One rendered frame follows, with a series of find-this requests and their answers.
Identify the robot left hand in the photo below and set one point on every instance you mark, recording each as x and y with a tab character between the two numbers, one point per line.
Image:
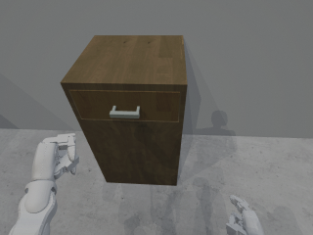
47	157

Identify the robot right hand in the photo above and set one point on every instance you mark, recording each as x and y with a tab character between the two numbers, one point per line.
247	224

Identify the robot left forearm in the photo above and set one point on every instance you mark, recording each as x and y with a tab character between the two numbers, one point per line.
36	208

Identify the drawer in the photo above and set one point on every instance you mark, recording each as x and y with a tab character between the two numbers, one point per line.
154	105

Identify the cabinet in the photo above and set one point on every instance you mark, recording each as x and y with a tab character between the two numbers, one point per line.
132	151

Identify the handle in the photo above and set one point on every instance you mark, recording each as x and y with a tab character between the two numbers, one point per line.
124	114

